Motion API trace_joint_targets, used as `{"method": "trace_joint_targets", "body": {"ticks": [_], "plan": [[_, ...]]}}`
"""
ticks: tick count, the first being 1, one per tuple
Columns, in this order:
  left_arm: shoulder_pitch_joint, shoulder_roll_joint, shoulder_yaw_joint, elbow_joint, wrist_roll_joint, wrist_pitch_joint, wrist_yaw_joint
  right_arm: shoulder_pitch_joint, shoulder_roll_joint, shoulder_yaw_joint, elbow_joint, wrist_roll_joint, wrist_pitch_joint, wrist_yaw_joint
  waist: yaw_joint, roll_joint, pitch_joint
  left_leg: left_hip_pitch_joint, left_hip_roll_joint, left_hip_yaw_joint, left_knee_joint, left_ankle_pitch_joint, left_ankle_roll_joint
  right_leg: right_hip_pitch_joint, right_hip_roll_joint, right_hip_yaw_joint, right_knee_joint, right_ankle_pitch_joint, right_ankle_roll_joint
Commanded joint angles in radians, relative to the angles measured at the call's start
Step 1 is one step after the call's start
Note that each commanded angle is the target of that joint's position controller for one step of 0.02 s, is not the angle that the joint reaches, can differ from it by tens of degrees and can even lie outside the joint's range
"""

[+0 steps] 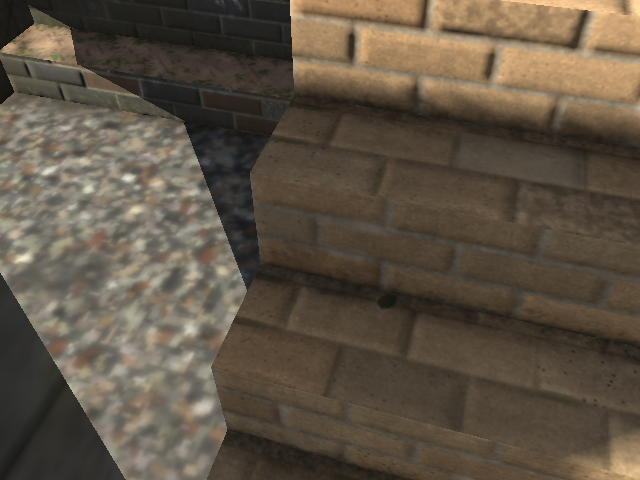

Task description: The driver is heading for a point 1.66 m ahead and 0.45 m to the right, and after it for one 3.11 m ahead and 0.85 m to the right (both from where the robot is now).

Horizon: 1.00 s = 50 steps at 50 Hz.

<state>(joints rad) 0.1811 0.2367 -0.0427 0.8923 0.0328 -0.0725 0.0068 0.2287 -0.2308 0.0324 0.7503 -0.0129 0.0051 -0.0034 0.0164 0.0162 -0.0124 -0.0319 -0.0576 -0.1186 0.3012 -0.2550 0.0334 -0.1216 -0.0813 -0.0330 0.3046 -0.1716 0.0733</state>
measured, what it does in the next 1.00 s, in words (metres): stands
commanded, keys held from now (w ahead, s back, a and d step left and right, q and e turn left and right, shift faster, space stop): w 1.00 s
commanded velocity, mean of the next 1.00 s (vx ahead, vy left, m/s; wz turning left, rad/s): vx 0.47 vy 0.00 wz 0.00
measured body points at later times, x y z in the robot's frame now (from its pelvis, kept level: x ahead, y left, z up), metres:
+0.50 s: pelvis +0.01 +0.00 +0.00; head +0.00 -0.01 +0.45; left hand +0.13 +0.25 -0.12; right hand +0.15 -0.24 -0.11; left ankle -0.06 +0.11 -0.75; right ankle -0.01 -0.16 -0.75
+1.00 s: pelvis +0.00 +0.00 +0.00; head +0.00 -0.01 +0.45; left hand +0.11 +0.25 -0.12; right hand +0.14 -0.25 -0.11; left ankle -0.06 +0.11 -0.75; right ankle -0.01 -0.16 -0.75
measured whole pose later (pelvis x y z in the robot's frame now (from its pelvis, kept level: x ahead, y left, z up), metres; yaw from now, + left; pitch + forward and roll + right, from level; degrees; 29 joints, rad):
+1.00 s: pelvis +0.00 +0.00 +0.00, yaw +0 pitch +0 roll +0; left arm 0.17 0.27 -0.08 0.94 0.04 -0.07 -0.01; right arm 0.21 -0.28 0.06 0.78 -0.02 -0.01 0.00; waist 0.02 0.02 -0.04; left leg -0.03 -0.05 -0.12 0.27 -0.24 0.03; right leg -0.11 -0.08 -0.03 0.26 -0.15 0.07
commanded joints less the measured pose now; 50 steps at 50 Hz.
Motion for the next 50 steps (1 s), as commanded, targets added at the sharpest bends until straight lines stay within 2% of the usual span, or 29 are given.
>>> {"method": "trace_joint_targets", "body": {"ticks": [1, 5, 6, 10, 19, 50], "plan": [[-0.029, 0.121, 0.017, -0.044, 0.0, -0.012, 0.003, -0.023, -0.125, -0.027, -0.066, -0.001, -0.017, -0.004, 0.0, -0.003, -0.043, -0.053, 0.094, -0.068, -0.029, 0.447, -0.01, 0.068, -0.009, 0.028, 0.002, 0.179, -0.009], [-0.037, 0.12, 0.008, -0.036, 0.001, -0.013, 0.002, -0.03, -0.126, -0.022, -0.063, 0.0, -0.022, -0.002, 0.001, -0.003, -0.036, -0.057, 0.092, -0.066, -0.029, 0.474, -0.01, 0.059, -0.013, 0.027, 0.0, 0.183, -0.009], [-0.044, 0.117, 0.005, -0.038, 0.004, -0.014, -0.004, -0.042, -0.123, -0.019, -0.068, -0.003, -0.023, 0.002, 0.003, 0.014, -0.036, -0.058, 0.093, -0.06, -0.023, 0.495, -0.012, 0.06, -0.018, 0.031, -0.005, 0.199, -0.011], [-0.051, 0.129, 0.001, -0.032, 0.006, -0.013, -0.009, -0.043, -0.137, -0.019, -0.066, -0.002, -0.024, 0.008, 0.0, -0.009, -0.049, -0.048, 0.096, -0.061, -0.017, 0.518, -0.012, 0.067, -0.017, 0.027, -0.005, 0.219, -0.012], [-0.061, 0.143, -0.007, -0.023, 0.007, -0.011, -0.01, -0.055, -0.15, -0.013, -0.06, -0.003, -0.023, 0.01, 0.002, -0.006, -0.049, -0.056, 0.097, -0.059, -0.026, 0.485, -0.017, 0.076, -0.021, 0.029, -0.018, 0.215, -0.011], [-0.047, 0.155, -0.015, -0.005, 0.008, -0.01, -0.01, -0.051, -0.161, 0.003, -0.033, -0.004, -0.027, 0.004, 0.0, -0.005, -0.032, -0.074, 0.099, -0.056, -0.054, 0.396, -0.026, 0.085, -0.022, 0.035, -0.05, 0.185, -0.007]]}}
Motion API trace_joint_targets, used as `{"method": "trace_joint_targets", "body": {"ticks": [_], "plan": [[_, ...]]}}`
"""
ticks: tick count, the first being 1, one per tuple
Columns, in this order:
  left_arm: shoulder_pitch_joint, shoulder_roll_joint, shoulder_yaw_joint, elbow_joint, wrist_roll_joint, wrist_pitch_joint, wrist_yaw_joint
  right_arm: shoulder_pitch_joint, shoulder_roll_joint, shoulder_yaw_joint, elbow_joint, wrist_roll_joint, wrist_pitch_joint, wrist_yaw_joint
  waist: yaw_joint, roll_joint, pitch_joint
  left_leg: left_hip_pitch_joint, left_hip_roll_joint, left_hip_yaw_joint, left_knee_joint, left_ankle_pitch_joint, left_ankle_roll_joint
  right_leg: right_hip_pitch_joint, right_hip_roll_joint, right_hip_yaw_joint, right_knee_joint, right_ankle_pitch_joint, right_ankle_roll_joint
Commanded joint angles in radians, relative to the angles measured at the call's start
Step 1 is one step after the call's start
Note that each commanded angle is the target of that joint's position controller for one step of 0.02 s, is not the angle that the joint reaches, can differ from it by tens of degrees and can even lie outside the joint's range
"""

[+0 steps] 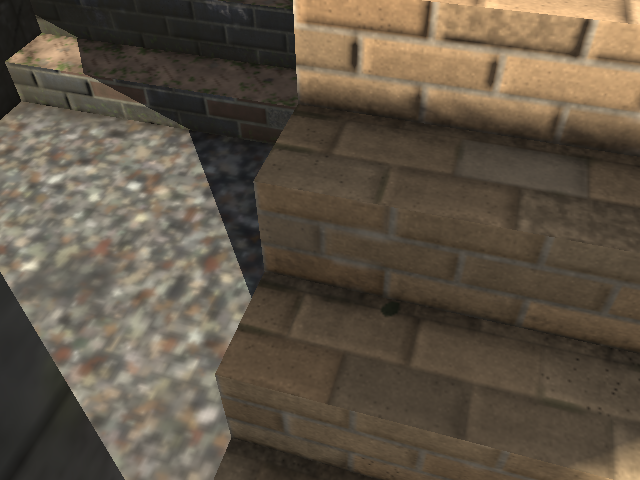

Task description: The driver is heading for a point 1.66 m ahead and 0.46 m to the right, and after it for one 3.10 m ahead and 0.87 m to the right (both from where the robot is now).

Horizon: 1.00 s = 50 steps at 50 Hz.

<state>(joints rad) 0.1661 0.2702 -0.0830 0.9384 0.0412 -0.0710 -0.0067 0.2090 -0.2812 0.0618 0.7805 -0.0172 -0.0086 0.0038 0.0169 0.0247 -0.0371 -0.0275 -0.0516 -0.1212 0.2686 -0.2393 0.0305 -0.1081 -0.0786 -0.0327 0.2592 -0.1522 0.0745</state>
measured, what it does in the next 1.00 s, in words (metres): stands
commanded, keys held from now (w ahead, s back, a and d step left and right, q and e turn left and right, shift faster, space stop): w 1.00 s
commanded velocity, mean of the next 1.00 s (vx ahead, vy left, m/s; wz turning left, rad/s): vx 0.50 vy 0.00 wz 0.00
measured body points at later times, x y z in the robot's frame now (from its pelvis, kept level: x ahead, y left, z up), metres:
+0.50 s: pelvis +0.00 +0.00 +0.00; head -0.01 -0.01 +0.45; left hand +0.10 +0.25 -0.12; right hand +0.12 -0.25 -0.12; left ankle -0.06 +0.11 -0.75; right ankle -0.01 -0.16 -0.75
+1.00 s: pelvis +0.00 +0.00 +0.00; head -0.01 -0.01 +0.45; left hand +0.10 +0.25 -0.12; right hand +0.12 -0.25 -0.12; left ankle -0.06 +0.11 -0.75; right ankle -0.01 -0.16 -0.75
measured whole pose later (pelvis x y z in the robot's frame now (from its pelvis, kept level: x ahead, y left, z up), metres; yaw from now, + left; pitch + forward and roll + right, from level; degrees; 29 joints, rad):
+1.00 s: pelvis +0.00 +0.00 +0.00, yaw +0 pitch +0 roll +0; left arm 0.19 0.26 -0.08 0.94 0.03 -0.08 0.00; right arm 0.23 -0.27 0.07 0.81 -0.02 -0.01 0.00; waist 0.02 0.02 -0.03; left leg -0.02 -0.05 -0.12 0.25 -0.23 0.02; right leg -0.10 -0.07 -0.03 0.25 -0.15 0.07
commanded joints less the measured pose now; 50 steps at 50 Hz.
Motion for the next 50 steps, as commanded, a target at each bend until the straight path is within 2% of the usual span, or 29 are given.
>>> {"method": "trace_joint_targets", "body": {"ticks": [1, 4, 8, 13, 14, 16, 18, 20, 22, 23, 30, 33, 34, 35, 36, 37, 41, 50], "plan": [[-0.032, 0.121, 0.025, -0.051, -0.001, -0.012, 0.003, -0.031, -0.11, -0.026, -0.063, 0.0, -0.014, -0.003, 0.0, -0.014, -0.007, -0.079, 0.093, -0.053, -0.022, 0.379, -0.023, 0.072, -0.025, 0.035, -0.005, 0.166, -0.008], [-0.026, 0.125, 0.026, -0.048, -0.004, -0.011, 0.009, -0.02, -0.115, -0.028, -0.055, 0.003, -0.012, -0.007, -0.002, -0.029, -0.007, -0.077, 0.092, -0.057, -0.029, 0.371, -0.023, 0.072, -0.022, 0.032, -0.002, 0.159, -0.006], [-0.023, 0.122, 0.026, -0.046, -0.004, -0.011, 0.012, -0.024, -0.112, -0.027, -0.053, 0.002, -0.011, -0.01, 0.0, -0.014, -0.001, -0.078, 0.09, -0.054, -0.032, 0.368, -0.025, 0.069, -0.023, 0.035, -0.004, 0.159, -0.007], [-0.02, 0.122, 0.026, -0.044, -0.004, -0.011, 0.012, -0.021, -0.112, -0.027, -0.049, 0.003, -0.012, -0.01, -0.001, -0.014, -0.002, -0.075, 0.091, -0.053, -0.033, 0.372, -0.025, 0.071, -0.023, 0.036, -0.004, 0.167, -0.008], [-0.023, 0.118, 0.024, -0.046, -0.002, -0.012, 0.006, -0.029, -0.107, -0.025, -0.053, 0.0, -0.014, -0.006, 0.0, 0.002, -0.003, -0.076, 0.092, -0.049, -0.028, 0.379, -0.025, 0.072, -0.026, 0.04, -0.009, 0.174, -0.009], [-0.019, 0.126, 0.027, -0.043, -0.004, -0.012, 0.008, -0.013, -0.114, -0.028, -0.046, 0.003, -0.013, -0.008, -0.004, -0.025, -0.007, -0.073, 0.093, -0.055, -0.032, 0.376, -0.024, 0.077, -0.022, 0.035, -0.004, 0.172, -0.008], [-0.02, 0.118, 0.024, -0.044, -0.002, -0.012, 0.005, -0.027, -0.111, -0.025, -0.051, 0.001, -0.014, -0.006, 0.0, -0.002, -0.003, -0.075, 0.093, -0.049, -0.029, 0.377, -0.025, 0.074, -0.025, 0.04, -0.01, 0.176, -0.01], [-0.021, 0.122, 0.026, -0.043, -0.002, -0.012, 0.002, -0.021, -0.11, -0.026, -0.05, 0.0, -0.015, -0.005, -0.003, -0.011, -0.006, -0.074, 0.094, -0.051, -0.028, 0.38, -0.024, 0.077, -0.025, 0.039, -0.01, 0.179, -0.01], [-0.014, 0.122, 0.026, -0.041, -0.005, -0.012, 0.009, -0.014, -0.118, -0.028, -0.044, 0.004, -0.013, -0.01, -0.001, -0.023, -0.002, -0.073, 0.093, -0.054, -0.035, 0.37, -0.024, 0.075, -0.022, 0.036, -0.008, 0.17, -0.009], [-0.018, 0.117, 0.025, -0.043, -0.003, -0.012, 0.005, -0.026, -0.112, -0.025, -0.049, 0.001, -0.014, -0.007, 0.0, -0.004, -0.001, -0.075, 0.093, -0.049, -0.031, 0.375, -0.025, 0.074, -0.025, 0.041, -0.013, 0.176, -0.01], [-0.016, 0.115, 0.024, -0.043, -0.004, -0.011, 0.004, 0.002, -0.105, -0.026, -0.039, 0.001, -0.01, -0.005, -0.004, -0.015, 0.0, -0.075, 0.096, -0.059, -0.032, 0.383, -0.028, 0.081, -0.026, 0.042, -0.014, 0.198, -0.006], [-0.02, 0.121, 0.027, -0.041, -0.003, -0.012, 0.002, -0.022, -0.112, -0.026, -0.048, 0.001, -0.015, -0.005, -0.002, -0.016, -0.004, -0.074, 0.096, -0.052, -0.033, 0.372, -0.025, 0.079, -0.024, 0.04, -0.015, 0.174, -0.011], [-0.016, 0.124, 0.028, -0.039, -0.006, -0.012, 0.008, -0.013, -0.116, -0.029, -0.042, 0.004, -0.014, -0.009, -0.003, -0.031, -0.003, -0.073, 0.095, -0.056, -0.039, 0.365, -0.024, 0.079, -0.022, 0.037, -0.013, 0.167, -0.009], [-0.015, 0.114, 0.025, -0.043, -0.007, -0.01, 0.012, 0.004, -0.109, -0.028, -0.033, 0.005, -0.008, -0.011, -0.002, -0.023, 0.006, -0.076, 0.095, -0.063, -0.041, 0.368, -0.027, 0.079, -0.025, 0.042, -0.015, 0.185, -0.004], [-0.012, 0.11, 0.027, -0.044, -0.017, -0.012, 0.007, -0.022, -0.099, -0.02, -0.041, 0.001, -0.016, -0.007, 0.008, 0.0, 0.005, -0.085, 0.089, -0.048, -0.04, 0.353, -0.028, 0.082, -0.018, 0.042, -0.012, 0.156, -0.009], [-0.013, 0.109, 0.026, -0.047, -0.017, -0.012, 0.008, -0.002, -0.088, -0.02, -0.034, 0.0, -0.014, -0.005, 0.003, 0.0, 0.012, -0.095, 0.091, -0.058, -0.042, 0.349, -0.031, 0.087, -0.021, 0.045, -0.012, 0.165, -0.005], [-0.013, 0.117, 0.03, -0.047, -0.012, -0.015, 0.004, -0.023, -0.106, -0.022, -0.042, 0.002, -0.02, -0.005, 0.006, -0.015, 0.002, -0.085, 0.09, -0.051, -0.04, 0.348, -0.027, 0.085, -0.018, 0.043, -0.009, 0.159, -0.01], [0.0, 0.107, 0.03, -0.049, -0.015, -0.016, 0.005, 0.008, -0.093, -0.021, -0.029, 0.002, -0.015, -0.007, 0.002, -0.014, 0.004, -0.077, 0.091, -0.057, -0.038, 0.369, -0.03, 0.086, -0.02, 0.045, -0.01, 0.19, -0.007]]}}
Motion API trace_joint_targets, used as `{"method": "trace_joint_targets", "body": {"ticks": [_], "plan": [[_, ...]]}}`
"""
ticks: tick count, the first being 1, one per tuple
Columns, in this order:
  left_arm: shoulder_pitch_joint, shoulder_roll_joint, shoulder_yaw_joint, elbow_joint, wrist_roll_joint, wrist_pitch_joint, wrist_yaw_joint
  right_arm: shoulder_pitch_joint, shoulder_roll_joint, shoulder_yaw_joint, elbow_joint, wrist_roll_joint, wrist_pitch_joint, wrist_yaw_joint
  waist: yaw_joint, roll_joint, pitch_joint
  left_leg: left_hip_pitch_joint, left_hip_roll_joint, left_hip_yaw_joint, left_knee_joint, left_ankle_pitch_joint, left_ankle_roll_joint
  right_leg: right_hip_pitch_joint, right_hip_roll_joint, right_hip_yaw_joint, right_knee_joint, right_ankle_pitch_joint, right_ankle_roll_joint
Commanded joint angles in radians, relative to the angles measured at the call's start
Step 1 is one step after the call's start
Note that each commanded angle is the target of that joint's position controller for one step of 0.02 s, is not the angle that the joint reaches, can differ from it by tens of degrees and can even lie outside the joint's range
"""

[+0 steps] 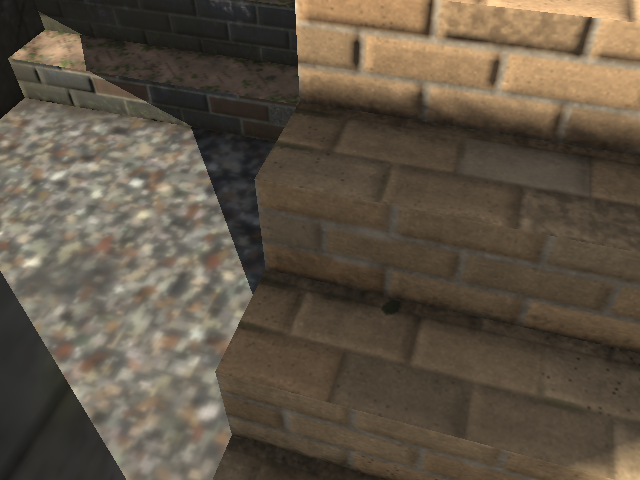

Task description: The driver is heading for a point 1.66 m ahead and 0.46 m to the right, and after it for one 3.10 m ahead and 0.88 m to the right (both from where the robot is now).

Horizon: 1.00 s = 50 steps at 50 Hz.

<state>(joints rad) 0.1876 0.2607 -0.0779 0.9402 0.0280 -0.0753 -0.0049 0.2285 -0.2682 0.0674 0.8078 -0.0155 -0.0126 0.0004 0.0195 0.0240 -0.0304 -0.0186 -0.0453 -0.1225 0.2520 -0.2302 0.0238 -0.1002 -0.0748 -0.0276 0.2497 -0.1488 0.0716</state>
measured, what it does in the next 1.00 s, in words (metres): stands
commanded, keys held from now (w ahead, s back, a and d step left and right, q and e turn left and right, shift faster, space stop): w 1.00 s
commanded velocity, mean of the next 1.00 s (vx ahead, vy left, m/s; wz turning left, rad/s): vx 0.50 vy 0.00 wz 0.00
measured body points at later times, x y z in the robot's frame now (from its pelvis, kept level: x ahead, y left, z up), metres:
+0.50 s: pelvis +0.00 +0.00 +0.00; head -0.01 -0.01 +0.45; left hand +0.11 +0.25 -0.12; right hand +0.12 -0.25 -0.12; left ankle -0.06 +0.11 -0.75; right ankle -0.01 -0.16 -0.75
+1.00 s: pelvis +0.00 +0.00 +0.00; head -0.01 -0.01 +0.45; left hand +0.10 +0.25 -0.12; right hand +0.12 -0.25 -0.12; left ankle -0.06 +0.11 -0.75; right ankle -0.01 -0.16 -0.75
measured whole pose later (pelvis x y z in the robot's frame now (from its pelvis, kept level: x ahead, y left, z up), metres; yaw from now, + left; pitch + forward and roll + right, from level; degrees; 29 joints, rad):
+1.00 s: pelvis +0.00 +0.00 +0.00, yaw +0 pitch +0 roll +0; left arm 0.18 0.25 -0.07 0.95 0.03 -0.07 -0.01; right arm 0.23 -0.27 0.05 0.80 -0.02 -0.01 0.00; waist 0.02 0.02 -0.04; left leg -0.01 -0.04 -0.12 0.25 -0.23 0.02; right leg -0.09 -0.07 -0.02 0.25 -0.15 0.07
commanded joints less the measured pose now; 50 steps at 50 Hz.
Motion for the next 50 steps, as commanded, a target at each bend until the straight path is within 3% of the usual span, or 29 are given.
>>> {"method": "trace_joint_targets", "body": {"ticks": [1, 3, 5, 7, 50], "plan": [[-0.02, 0.117, 0.025, -0.05, -0.002, -0.012, 0.004, -0.011, -0.106, -0.027, -0.056, 0.0, -0.01, -0.003, -0.001, -0.014, -0.004, -0.086, 0.084, -0.055, -0.021, 0.361, -0.023, 0.08, -0.023, 0.041, 0.0, 0.19, -0.004], [-0.032, 0.115, 0.024, -0.052, 0.007, -0.009, 0.001, -0.012, -0.11, -0.03, -0.06, -0.001, -0.009, -0.001, -0.005, -0.013, -0.012, -0.082, 0.087, -0.056, -0.016, 0.365, -0.02, 0.081, -0.026, 0.038, 0.005, 0.19, -0.003], [-0.018, 0.12, 0.028, -0.046, -0.002, -0.011, 0.003, -0.03, -0.109, -0.027, -0.064, 0.001, -0.014, -0.004, 0.0, -0.016, -0.003, -0.086, 0.083, -0.048, -0.023, 0.351, -0.02, 0.075, -0.02, 0.038, 0.001, 0.163, -0.008], [-0.027, 0.118, 0.027, -0.046, 0.007, -0.007, 0.0, -0.03, -0.114, -0.031, -0.067, -0.001, -0.012, -0.001, -0.001, -0.015, -0.012, -0.08, 0.086, -0.047, -0.017, 0.356, -0.017, 0.074, -0.022, 0.036, 0.005, 0.17, -0.007], [-0.037, 0.112, 0.033, -0.035, 0.002, -0.008, 0.0, -0.023, -0.106, -0.039, -0.074, 0.0, -0.015, -0.002, -0.002, -0.014, -0.006, -0.078, 0.089, -0.048, -0.021, 0.359, -0.02, 0.076, -0.023, 0.043, -0.001, 0.175, -0.01]]}}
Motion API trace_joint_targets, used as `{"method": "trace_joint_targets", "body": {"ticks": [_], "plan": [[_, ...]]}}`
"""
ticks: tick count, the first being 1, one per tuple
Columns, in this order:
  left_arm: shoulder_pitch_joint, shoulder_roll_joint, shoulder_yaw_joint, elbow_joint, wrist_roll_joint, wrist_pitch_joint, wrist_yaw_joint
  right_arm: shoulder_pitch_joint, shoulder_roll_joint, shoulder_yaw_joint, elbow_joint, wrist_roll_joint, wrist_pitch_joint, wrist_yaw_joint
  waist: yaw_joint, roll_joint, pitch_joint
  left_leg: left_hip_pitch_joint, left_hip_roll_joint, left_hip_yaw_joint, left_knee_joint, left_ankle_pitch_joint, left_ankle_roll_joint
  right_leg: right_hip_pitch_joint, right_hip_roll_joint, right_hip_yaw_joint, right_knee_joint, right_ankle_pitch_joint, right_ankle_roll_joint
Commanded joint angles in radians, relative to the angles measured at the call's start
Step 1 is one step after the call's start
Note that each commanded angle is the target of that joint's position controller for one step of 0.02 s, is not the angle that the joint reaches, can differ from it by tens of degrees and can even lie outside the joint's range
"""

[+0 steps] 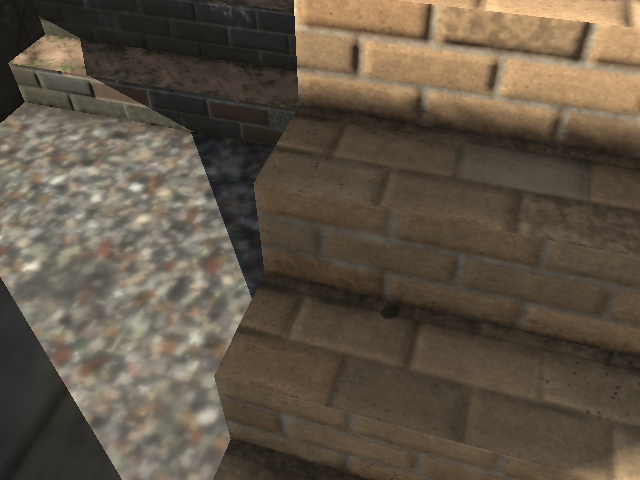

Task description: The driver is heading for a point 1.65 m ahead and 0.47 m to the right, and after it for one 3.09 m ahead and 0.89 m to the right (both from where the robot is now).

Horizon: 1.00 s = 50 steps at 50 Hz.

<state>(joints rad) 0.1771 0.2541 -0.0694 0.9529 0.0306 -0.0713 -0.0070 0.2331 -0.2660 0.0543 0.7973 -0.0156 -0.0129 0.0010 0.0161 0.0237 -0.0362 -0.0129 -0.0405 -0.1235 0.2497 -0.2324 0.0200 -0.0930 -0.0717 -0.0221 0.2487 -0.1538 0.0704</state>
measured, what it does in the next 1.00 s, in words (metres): stands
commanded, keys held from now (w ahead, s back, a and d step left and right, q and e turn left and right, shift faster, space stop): w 1.00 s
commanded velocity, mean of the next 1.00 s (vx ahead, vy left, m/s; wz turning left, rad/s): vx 0.50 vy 0.00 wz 0.00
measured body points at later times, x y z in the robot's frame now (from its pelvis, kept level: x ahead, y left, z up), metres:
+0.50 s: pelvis +0.00 +0.00 +0.00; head -0.01 -0.01 +0.45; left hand +0.10 +0.25 -0.13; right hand +0.11 -0.24 -0.12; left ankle -0.06 +0.12 -0.75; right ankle -0.02 -0.16 -0.75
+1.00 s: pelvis +0.00 +0.00 +0.00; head -0.01 -0.01 +0.45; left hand +0.09 +0.25 -0.13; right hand +0.11 -0.24 -0.13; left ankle -0.06 +0.12 -0.75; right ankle -0.02 -0.16 -0.75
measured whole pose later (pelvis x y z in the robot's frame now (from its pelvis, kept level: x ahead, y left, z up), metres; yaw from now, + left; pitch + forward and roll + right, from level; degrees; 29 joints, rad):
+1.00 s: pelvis +0.00 +0.00 +0.00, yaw +0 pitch +0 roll +0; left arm 0.20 0.25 -0.07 0.95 0.02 -0.08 0.00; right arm 0.24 -0.26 0.06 0.81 -0.01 -0.01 0.00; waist 0.02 0.02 -0.03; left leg -0.01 -0.04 -0.13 0.24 -0.22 0.02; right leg -0.09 -0.07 -0.02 0.24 -0.15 0.07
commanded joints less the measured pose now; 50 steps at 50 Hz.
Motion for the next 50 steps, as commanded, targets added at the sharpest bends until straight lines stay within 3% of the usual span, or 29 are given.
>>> {"method": "trace_joint_targets", "body": {"ticks": [1, 5, 6, 8, 10, 11, 12, 50], "plan": [[-0.028, 0.113, 0.023, -0.052, -0.001, -0.011, 0.004, -0.008, -0.101, -0.026, -0.057, 0.001, -0.01, -0.002, -0.002, -0.012, 0.006, -0.088, 0.086, -0.056, -0.019, 0.367, -0.019, 0.072, -0.029, 0.04, -0.001, 0.197, -0.005], [-0.026, 0.113, 0.023, -0.05, -0.002, -0.011, 0.004, -0.007, -0.102, -0.026, -0.056, 0.0, -0.009, -0.003, -0.001, -0.012, 0.005, -0.084, 0.086, -0.054, -0.019, 0.369, -0.02, 0.071, -0.029, 0.041, -0.002, 0.204, -0.005], [-0.016, 0.12, 0.027, -0.046, -0.009, -0.015, 0.005, -0.027, -0.103, -0.022, -0.062, 0.001, -0.015, -0.005, 0.004, -0.014, 0.009, -0.087, 0.082, -0.048, -0.024, 0.361, -0.02, 0.069, -0.023, 0.04, -0.004, 0.179, -0.011], [-0.026, 0.119, 0.026, -0.047, 0.0, -0.013, 0.002, -0.028, -0.11, -0.026, -0.064, 0.0, -0.015, -0.003, 0.001, -0.013, -0.004, -0.079, 0.085, -0.046, -0.019, 0.366, -0.017, 0.071, -0.027, 0.039, 0.0, 0.186, -0.01], [-0.017, 0.118, 0.027, -0.046, -0.009, -0.015, 0.004, -0.028, -0.103, -0.022, -0.061, 0.001, -0.016, -0.005, 0.005, -0.014, 0.007, -0.086, 0.082, -0.047, -0.025, 0.357, -0.019, 0.069, -0.023, 0.04, -0.005, 0.174, -0.011], [-0.028, 0.113, 0.023, -0.051, -0.002, -0.013, 0.004, -0.009, -0.101, -0.026, -0.057, 0.001, -0.011, -0.003, -0.003, -0.012, 0.005, -0.085, 0.086, -0.055, -0.021, 0.367, -0.02, 0.074, -0.03, 0.042, -0.003, 0.198, -0.006], [-0.015, 0.114, 0.025, -0.05, -0.009, -0.015, 0.006, -0.007, -0.098, -0.022, -0.051, 0.001, -0.011, -0.005, 0.003, -0.012, 0.012, -0.087, 0.083, -0.055, -0.025, 0.366, -0.022, 0.072, -0.026, 0.044, -0.007, 0.199, -0.007], [0.001, 0.113, 0.025, -0.053, -0.008, -0.017, 0.006, 0.0, -0.1, -0.02, -0.04, 0.002, -0.012, -0.008, 0.001, -0.013, 0.012, -0.087, 0.081, -0.052, -0.032, 0.347, -0.024, 0.077, -0.023, 0.046, -0.01, 0.192, -0.007]]}}
Velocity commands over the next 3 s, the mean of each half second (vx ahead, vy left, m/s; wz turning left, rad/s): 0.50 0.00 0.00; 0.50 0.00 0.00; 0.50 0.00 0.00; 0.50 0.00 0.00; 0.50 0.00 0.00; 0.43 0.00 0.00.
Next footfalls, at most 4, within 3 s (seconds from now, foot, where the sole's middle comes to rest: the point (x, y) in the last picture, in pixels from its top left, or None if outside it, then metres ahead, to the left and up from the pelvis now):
none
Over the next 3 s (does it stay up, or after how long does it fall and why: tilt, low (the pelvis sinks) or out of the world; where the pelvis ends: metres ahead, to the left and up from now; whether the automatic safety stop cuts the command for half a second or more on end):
stays up -0.01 -0.01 0.00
